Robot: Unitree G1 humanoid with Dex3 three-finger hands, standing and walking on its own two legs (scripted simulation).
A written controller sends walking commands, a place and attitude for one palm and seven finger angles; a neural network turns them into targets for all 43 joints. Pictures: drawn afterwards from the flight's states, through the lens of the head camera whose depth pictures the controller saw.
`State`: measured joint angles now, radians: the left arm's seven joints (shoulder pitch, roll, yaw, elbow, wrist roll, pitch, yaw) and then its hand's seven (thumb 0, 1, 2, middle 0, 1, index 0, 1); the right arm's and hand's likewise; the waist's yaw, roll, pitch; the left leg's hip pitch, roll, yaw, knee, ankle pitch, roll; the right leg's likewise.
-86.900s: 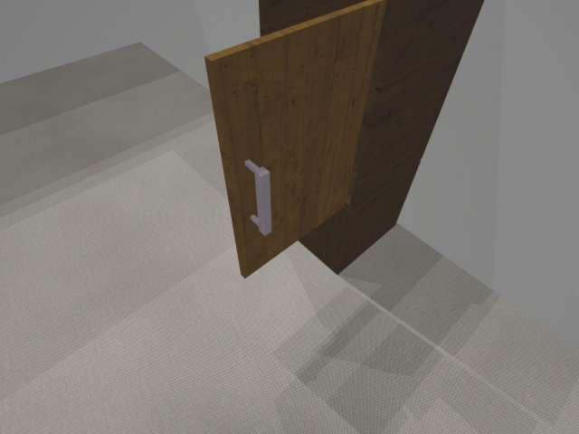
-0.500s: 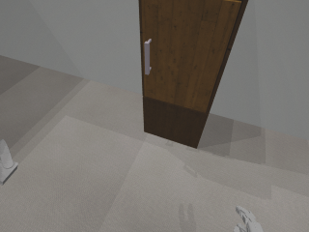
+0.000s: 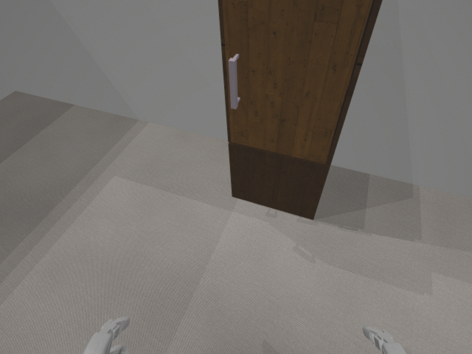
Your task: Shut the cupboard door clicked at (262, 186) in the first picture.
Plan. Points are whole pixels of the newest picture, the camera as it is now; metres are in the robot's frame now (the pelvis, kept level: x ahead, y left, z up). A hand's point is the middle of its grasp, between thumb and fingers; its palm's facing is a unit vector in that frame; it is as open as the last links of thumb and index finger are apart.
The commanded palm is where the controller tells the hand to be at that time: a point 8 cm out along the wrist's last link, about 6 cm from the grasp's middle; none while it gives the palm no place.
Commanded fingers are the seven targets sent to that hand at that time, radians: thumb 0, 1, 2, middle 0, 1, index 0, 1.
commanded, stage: let the arm hang, fingers relaxed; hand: left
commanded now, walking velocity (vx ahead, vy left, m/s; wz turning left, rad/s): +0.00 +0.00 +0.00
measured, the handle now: (235, 82) +0.94 +0.04 -0.04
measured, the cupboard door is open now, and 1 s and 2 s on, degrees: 0 0 0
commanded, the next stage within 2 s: look to check the result in 0.88 s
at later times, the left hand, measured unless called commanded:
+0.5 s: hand out of the picture -0.04 +0.21 -0.16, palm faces +0.00 -0.97 -0.25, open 7.4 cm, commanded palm none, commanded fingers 0.00 0.90 0.90 -0.20 -0.30 -0.20 -0.30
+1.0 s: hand out of the picture +0.04 +0.21 -0.16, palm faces -0.02 -0.97 -0.25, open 7.4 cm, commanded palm none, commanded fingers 0.00 0.90 0.90 -0.20 -0.30 -0.20 -0.30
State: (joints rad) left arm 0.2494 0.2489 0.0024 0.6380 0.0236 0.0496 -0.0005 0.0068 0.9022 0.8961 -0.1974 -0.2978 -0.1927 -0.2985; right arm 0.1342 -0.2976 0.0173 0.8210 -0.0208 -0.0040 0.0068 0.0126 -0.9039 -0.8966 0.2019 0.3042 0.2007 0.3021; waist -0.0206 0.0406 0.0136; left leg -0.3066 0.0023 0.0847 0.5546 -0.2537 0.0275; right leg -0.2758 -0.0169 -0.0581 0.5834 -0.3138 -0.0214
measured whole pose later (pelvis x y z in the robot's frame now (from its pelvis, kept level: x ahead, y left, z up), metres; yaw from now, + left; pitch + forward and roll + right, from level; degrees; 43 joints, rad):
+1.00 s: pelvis +0.00 +0.01 +0.02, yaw -1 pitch -2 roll +0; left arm 0.20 0.23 0.01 1.13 0.02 -0.01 0.01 0.00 0.90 0.90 -0.20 -0.30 -0.20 -0.30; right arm 0.21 -0.24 -0.01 1.12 -0.01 -0.01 -0.02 0.01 -0.91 -0.90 0.20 0.30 0.20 0.30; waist -0.01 0.00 0.03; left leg -0.16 0.00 0.09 0.35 -0.16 0.03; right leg -0.12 -0.01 -0.05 0.35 -0.20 -0.01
